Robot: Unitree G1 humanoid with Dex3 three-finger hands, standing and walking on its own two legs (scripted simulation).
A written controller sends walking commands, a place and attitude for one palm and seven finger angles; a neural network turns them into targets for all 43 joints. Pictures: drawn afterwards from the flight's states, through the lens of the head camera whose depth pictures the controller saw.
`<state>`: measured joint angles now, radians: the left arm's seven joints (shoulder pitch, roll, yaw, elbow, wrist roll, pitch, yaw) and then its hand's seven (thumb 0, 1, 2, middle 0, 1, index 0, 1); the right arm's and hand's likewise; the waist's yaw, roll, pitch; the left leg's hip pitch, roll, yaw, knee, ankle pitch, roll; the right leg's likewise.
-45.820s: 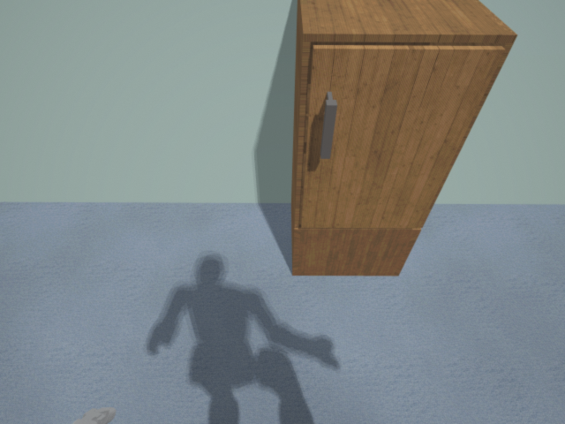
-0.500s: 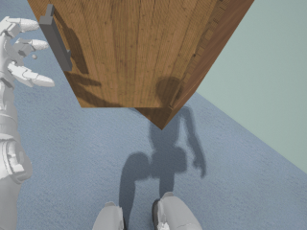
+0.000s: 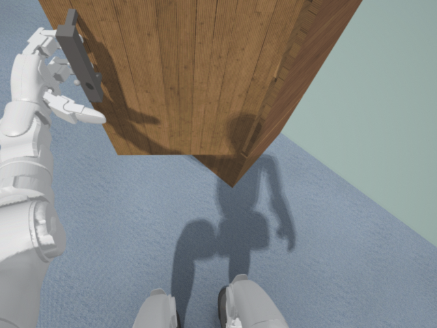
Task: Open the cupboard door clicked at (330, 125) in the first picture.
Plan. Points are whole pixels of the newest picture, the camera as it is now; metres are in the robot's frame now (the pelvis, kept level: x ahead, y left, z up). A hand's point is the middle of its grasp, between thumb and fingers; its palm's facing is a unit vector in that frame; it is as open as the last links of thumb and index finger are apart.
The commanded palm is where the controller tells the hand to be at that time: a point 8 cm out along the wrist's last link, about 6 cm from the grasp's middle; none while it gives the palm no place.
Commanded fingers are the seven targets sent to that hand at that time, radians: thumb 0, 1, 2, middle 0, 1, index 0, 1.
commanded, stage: slide the fingers in behind the handle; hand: left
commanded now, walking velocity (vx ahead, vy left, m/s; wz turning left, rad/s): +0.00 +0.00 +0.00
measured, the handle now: (85, 59) +0.57 +0.19 +0.07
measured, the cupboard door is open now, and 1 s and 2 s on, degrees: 43 44 45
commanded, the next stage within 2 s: close the thumb around the handle in 0.92 s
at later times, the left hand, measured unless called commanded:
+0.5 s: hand (95, 85) +0.51 +0.16 +0.08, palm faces -0.02 -1.00 -0.02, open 14.0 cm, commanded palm +0.49 +0.20 +0.07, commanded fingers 0.00 -0.50 0.30 -0.30 -1.20 -0.30 -1.20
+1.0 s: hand (97, 85) +0.52 +0.16 +0.07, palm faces -0.04 -1.00 -0.02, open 14.0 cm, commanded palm +0.50 +0.20 +0.07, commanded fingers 0.00 -0.50 0.30 -0.30 -1.20 -0.30 -1.20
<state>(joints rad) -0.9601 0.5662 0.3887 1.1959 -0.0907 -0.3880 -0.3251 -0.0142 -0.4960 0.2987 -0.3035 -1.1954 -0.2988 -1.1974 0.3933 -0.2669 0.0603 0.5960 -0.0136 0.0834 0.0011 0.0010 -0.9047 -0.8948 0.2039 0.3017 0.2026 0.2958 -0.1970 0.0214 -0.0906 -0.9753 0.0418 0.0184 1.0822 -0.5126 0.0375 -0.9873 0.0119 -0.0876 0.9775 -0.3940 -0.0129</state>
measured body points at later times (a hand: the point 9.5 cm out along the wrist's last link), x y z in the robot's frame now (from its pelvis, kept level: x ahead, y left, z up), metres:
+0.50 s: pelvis +0.00 -0.01 +0.00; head +0.14 +0.01 +0.43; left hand +0.51 +0.22 +0.08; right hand +0.00 -0.27 -0.11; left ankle -0.01 +0.09 -0.66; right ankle +0.03 -0.12 -0.66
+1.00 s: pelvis +0.00 -0.01 +0.00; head +0.14 +0.01 +0.43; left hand +0.51 +0.22 +0.08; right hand +0.00 -0.27 -0.11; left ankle -0.01 +0.09 -0.66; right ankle +0.03 -0.12 -0.66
